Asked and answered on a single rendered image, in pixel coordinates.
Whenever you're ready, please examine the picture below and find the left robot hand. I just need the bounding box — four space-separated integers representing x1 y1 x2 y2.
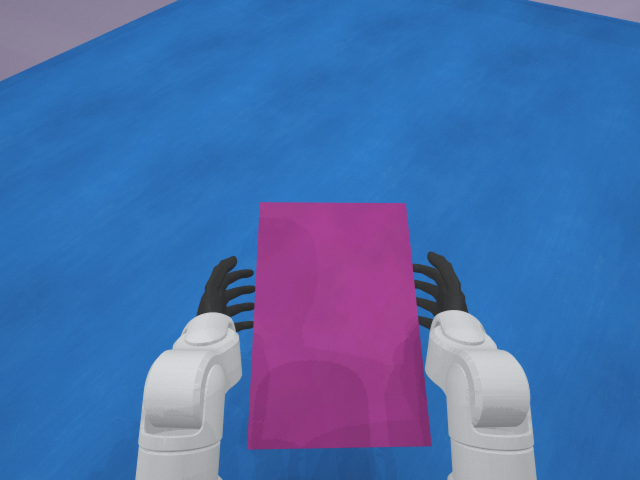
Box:
196 256 255 332

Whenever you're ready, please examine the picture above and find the robot right forearm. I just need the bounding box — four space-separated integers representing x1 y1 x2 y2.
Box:
425 310 537 480

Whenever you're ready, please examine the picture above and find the carton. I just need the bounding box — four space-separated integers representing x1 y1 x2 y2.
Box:
247 202 432 450

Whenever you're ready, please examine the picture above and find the robot left forearm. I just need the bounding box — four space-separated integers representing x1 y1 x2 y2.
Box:
135 312 242 480

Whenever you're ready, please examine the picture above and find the right robot hand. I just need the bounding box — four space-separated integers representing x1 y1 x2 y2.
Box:
412 251 468 330

